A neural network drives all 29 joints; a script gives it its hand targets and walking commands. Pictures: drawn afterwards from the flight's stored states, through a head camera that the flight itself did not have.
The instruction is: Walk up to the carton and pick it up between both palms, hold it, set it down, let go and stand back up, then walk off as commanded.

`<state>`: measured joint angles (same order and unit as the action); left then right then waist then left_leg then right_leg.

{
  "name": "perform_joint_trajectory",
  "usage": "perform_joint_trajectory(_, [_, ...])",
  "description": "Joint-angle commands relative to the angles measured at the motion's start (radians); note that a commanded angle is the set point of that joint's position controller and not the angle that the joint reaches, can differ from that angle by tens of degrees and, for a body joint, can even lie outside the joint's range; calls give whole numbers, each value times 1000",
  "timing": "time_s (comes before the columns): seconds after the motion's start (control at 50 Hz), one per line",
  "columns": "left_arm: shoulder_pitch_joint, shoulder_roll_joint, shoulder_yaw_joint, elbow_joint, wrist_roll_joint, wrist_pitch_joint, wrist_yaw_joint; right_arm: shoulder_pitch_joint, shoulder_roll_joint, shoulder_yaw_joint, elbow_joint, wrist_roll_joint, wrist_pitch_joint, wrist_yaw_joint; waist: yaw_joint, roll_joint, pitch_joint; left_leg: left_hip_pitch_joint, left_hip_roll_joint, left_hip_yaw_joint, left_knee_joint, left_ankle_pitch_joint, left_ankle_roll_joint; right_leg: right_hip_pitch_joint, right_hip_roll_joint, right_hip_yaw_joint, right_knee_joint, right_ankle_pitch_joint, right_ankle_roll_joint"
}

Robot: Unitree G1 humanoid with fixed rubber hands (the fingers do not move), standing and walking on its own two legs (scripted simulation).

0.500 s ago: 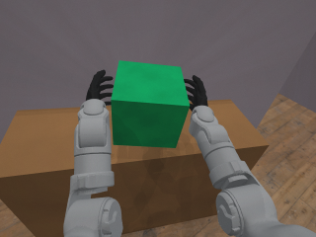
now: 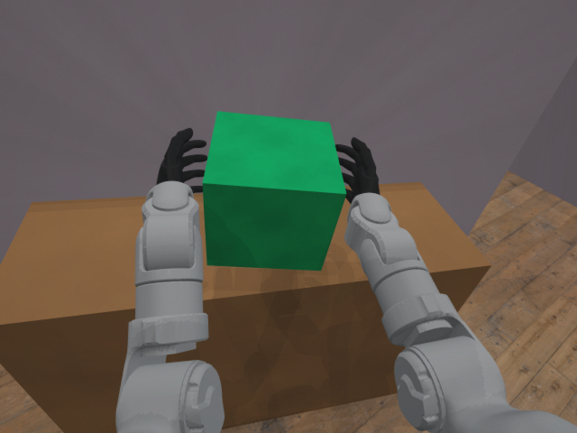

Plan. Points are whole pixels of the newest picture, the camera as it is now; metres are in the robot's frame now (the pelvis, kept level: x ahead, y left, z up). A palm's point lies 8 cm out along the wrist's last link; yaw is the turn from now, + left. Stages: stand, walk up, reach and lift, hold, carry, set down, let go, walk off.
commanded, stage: hold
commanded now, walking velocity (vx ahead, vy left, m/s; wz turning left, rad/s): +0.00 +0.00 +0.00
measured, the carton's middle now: (270, 192) +0.41 +0.02 +0.17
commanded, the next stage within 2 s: none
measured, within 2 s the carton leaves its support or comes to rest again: neither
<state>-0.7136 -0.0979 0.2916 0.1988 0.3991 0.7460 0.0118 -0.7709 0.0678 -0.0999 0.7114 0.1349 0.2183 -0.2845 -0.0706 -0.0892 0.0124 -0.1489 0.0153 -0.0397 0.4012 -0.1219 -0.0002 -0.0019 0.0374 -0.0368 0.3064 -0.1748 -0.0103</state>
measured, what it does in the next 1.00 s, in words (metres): stands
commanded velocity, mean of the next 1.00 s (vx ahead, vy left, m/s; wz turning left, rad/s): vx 0.00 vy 0.00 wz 0.00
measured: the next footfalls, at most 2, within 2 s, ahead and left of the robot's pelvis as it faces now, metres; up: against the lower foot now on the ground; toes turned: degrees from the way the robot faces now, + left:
none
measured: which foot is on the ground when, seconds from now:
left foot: down 0.00-1.00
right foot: down 0.00-1.00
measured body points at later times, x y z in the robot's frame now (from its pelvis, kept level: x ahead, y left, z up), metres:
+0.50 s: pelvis +0.00 +0.00 +0.00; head -0.05 +0.05 +0.44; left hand +0.39 +0.14 +0.20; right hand +0.39 -0.11 +0.19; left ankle +0.07 +0.11 -0.74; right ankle +0.01 -0.11 -0.74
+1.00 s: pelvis +0.00 +0.00 +0.00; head -0.05 +0.05 +0.44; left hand +0.38 +0.14 +0.20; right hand +0.39 -0.11 +0.19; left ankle +0.07 +0.11 -0.74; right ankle +0.01 -0.11 -0.74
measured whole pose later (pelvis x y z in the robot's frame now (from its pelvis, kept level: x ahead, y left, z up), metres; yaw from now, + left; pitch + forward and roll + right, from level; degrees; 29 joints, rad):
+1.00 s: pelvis +0.00 +0.00 +0.00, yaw +0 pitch -8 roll -2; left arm -0.71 -0.10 0.29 0.20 0.40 0.75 0.01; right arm -0.77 0.07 -0.10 0.71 0.13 0.22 -0.29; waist -0.07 -0.09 0.01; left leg -0.15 0.02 -0.04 0.40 -0.12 0.00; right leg 0.00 0.04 -0.04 0.31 -0.17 -0.01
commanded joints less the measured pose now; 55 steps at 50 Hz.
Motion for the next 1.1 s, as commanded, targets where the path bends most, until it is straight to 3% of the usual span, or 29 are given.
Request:
perform_joint_trajectory(0.0, [-483, -509, -410, -126, -78, -36, -202, -692, 420, 313, -403, 67, -36, 136, -68, 164, -342, 383, -33, 70, -91, 127, -6, 62, 10, -87, -64, 83, 46])
perform_joint_trajectory(0.42, [-485, -505, -412, -133, -76, -37, -199, -683, 423, 318, -402, 69, -36, 137, -58, 172, -341, 389, -33, 69, -88, 138, -6, 50, 10, -85, -61, 92, 45])
perform_joint_trajectory(0.62, [-484, -511, -419, -134, -83, -37, -201, -672, 421, 319, -391, 72, -34, 132, -72, 174, -338, 386, -33, 67, -85, 148, -11, 61, 13, -86, -61, 98, 46])
perform_joint_trajectory(0.74, [-476, -509, -399, -126, -73, -35, -201, -688, 424, 323, -408, 73, -36, 136, -54, 169, -339, 385, -32, 72, -89, 134, -5, 60, 13, -87, -61, 83, 46])
perform_joint_trajectory(0.86, [-472, -511, -410, -130, -77, -35, -204, -676, 421, 319, -406, 69, -35, 135, -66, 163, -334, 389, -31, 69, -87, 145, -10, 60, 13, -87, -61, 95, 45])
perform_joint_trajectory(1.08, [-480, -499, -403, -132, -75, -35, -203, -683, 422, 320, -395, 65, -35, 133, -57, 167, -337, 393, -32, 71, -85, 143, -6, 53, 10, -87, -62, 94, 47])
